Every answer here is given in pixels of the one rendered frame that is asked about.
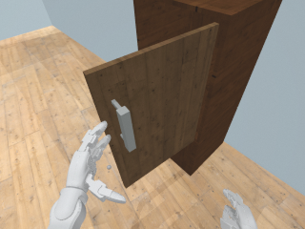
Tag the left robot forearm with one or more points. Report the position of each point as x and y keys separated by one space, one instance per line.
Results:
x=69 y=211

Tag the robot right hand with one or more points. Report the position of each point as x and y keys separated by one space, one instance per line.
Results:
x=239 y=218

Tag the handle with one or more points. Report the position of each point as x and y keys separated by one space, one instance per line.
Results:
x=125 y=122

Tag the robot left hand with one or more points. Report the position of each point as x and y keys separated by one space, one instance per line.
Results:
x=84 y=160

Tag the cupboard door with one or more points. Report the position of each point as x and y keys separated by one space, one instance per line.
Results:
x=163 y=87

